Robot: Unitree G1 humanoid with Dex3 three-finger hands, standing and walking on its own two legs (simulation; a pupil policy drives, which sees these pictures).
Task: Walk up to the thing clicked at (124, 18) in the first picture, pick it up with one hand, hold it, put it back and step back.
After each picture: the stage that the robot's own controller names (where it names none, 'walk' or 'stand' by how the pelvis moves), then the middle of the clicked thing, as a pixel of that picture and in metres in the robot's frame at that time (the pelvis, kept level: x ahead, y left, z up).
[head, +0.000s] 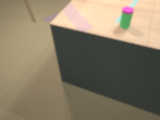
stand; (126, 17) +0.88 -0.25 -0.04
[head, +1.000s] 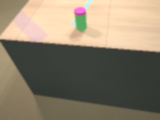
walk; (80, 19) +0.80 +0.06 -0.01
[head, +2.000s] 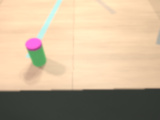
stand; (36, 52) +0.52 +0.23 -0.01
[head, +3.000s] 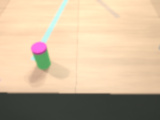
stand; (41, 56) +0.53 +0.21 -0.03
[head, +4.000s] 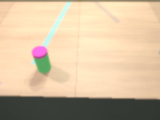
stand; (42, 60) +0.52 +0.21 -0.04
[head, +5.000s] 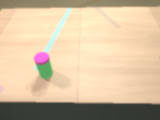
stand; (44, 65) +0.51 +0.20 -0.04
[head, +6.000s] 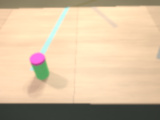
stand; (40, 66) +0.50 +0.22 -0.05
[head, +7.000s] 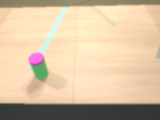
stand; (39, 66) +0.50 +0.22 -0.05
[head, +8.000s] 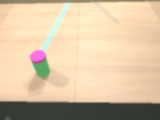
rise first; (40, 64) +0.50 +0.22 -0.04
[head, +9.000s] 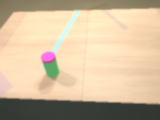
go down; (50, 64) +0.52 +0.21 -0.04
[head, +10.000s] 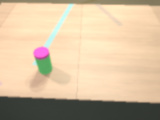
go down; (43, 61) +0.52 +0.19 -0.03
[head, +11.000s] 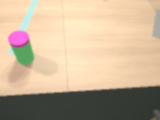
go down; (22, 48) +0.50 +0.20 +0.02
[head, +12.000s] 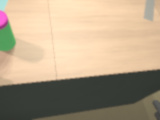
close in; (0, 31) +0.51 +0.21 +0.05
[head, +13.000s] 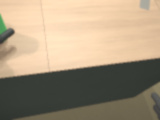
close; out of the picture +0.54 +0.21 +0.07
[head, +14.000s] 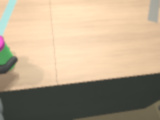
lift; out of the picture +0.45 +0.23 +0.05
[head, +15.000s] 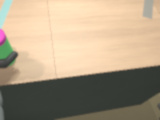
lift; out of the picture +0.47 +0.22 +0.05
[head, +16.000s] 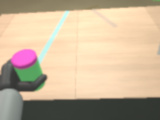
lift; (29, 71) +0.33 +0.17 +0.16
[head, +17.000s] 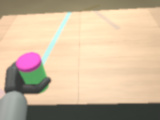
hold; (34, 74) +0.33 +0.17 +0.14
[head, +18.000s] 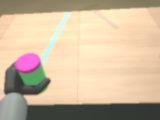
hold; (33, 74) +0.33 +0.17 +0.14
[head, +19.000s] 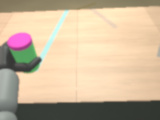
crouch; (25, 54) +0.39 +0.19 +0.17
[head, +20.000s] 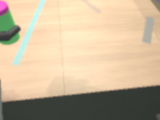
lower; (3, 23) +0.50 +0.21 +0.18
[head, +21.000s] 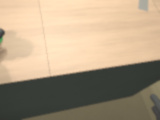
lower; out of the picture +0.53 +0.22 +0.06
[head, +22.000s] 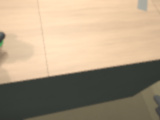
lower; out of the picture +0.52 +0.22 +0.06
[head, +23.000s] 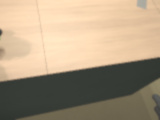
lower; out of the picture +0.53 +0.22 +0.06
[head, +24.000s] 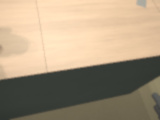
lower; out of the picture +0.54 +0.22 +0.07
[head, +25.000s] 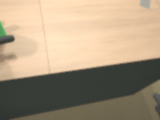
open; out of the picture +0.53 +0.21 +0.06
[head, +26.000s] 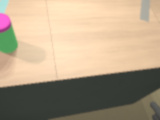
sink last; (3, 34) +0.52 +0.20 +0.04
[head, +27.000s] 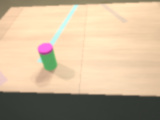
stand; (48, 57) +0.53 +0.21 +0.01
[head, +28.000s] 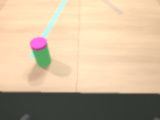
stand; (41, 52) +0.51 +0.20 +0.02
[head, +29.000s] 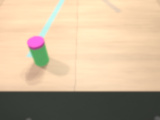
stand; (39, 51) +0.52 +0.20 +0.03
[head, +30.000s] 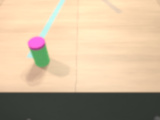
stand; (39, 52) +0.51 +0.20 +0.03
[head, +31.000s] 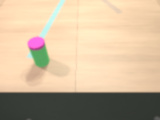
stand; (39, 52) +0.51 +0.20 +0.02
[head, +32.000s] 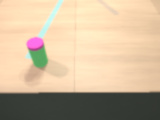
stand; (38, 52) +0.52 +0.20 +0.02
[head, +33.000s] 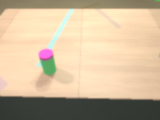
stand; (47, 62) +0.54 +0.19 -0.04
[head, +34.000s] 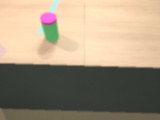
walk; (50, 27) +0.61 +0.15 -0.01
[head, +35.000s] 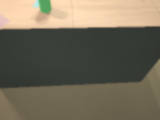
walk; (44, 0) +0.84 +0.23 -0.02
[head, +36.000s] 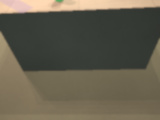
stand; out of the picture +1.15 +0.22 -0.02
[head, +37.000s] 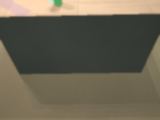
stand; out of the picture +1.13 +0.21 -0.04
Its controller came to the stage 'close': yes
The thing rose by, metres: 0.21
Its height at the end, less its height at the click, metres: +0.00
